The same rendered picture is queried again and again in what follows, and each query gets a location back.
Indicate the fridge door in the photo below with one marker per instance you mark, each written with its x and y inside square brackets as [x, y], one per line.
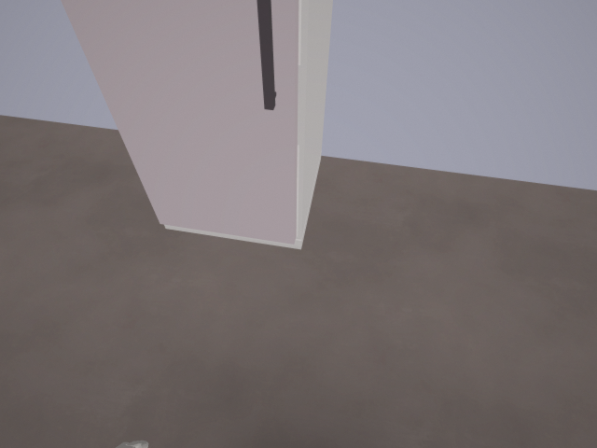
[183, 82]

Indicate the handle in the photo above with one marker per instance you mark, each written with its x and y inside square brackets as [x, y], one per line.
[266, 52]

